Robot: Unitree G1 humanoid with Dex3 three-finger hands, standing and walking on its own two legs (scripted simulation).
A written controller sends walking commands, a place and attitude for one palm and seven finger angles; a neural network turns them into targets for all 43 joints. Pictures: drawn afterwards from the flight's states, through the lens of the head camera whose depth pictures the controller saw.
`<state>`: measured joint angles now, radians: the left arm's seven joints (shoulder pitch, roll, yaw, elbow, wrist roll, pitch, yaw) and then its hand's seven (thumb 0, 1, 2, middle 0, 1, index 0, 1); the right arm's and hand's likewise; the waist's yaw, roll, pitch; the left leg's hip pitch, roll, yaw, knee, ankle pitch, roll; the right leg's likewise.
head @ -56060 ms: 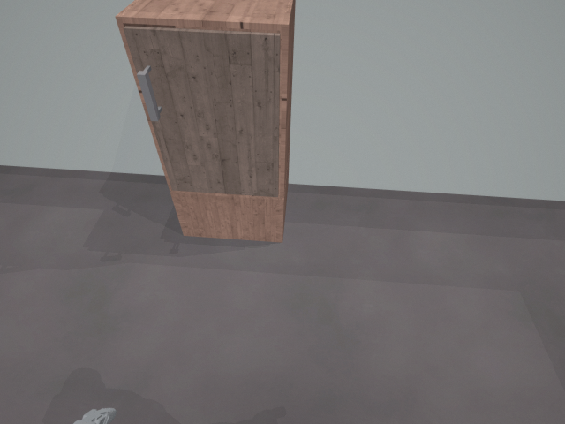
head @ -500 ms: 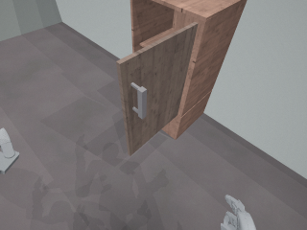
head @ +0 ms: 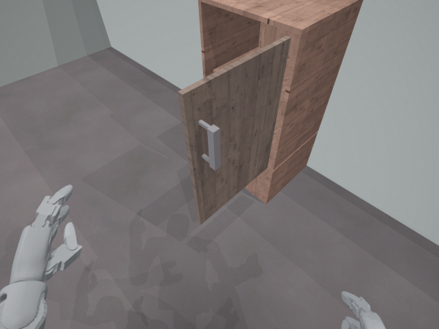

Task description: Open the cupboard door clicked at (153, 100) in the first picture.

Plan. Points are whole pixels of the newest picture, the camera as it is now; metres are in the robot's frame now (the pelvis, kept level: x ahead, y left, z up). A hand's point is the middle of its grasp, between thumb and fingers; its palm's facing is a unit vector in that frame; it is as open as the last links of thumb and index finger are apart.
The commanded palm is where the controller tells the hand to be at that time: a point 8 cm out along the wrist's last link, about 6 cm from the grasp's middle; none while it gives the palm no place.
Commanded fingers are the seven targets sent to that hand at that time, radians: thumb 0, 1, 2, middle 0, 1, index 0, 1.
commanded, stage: let the arm hang, fingers relaxed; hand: left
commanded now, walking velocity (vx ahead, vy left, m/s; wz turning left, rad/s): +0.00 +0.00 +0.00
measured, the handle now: (209, 145) +0.58 +0.07 -0.03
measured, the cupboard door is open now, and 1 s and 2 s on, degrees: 90 90 90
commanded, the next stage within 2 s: look to check the result in 1.02 s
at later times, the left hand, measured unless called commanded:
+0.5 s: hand out of the picture -0.07 +0.19 -0.17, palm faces +0.05 -0.97 -0.23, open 7.2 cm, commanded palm none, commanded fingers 0.00 0.90 0.90 -0.20 -0.30 -0.20 -0.30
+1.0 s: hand out of the picture -0.02 +0.15 -0.17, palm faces +0.06 -0.99 -0.14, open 7.3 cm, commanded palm none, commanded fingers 0.00 0.90 0.90 -0.20 -0.30 -0.20 -0.30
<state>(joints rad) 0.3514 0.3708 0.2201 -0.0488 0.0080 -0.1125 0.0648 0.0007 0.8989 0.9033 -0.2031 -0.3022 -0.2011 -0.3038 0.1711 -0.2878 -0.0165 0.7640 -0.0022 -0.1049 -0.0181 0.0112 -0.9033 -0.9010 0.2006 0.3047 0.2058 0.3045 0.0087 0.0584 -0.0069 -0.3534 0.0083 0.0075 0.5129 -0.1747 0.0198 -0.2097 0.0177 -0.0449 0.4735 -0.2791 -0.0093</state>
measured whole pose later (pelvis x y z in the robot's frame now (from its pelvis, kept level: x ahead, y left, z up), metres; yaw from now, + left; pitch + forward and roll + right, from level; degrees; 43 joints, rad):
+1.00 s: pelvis +0.00 +0.00 +0.00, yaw +0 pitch -1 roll +0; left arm 0.31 0.10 0.01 1.14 0.01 0.00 0.04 0.00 0.91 0.90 -0.20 -0.30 -0.20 -0.30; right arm 0.30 -0.11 0.00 1.14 -0.02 0.01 -0.04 0.00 -0.91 -0.90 0.20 0.30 0.20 0.30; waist -0.01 0.00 0.02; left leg -0.27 -0.02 0.01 0.43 -0.14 0.02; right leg -0.15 -0.01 -0.04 0.45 -0.27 -0.01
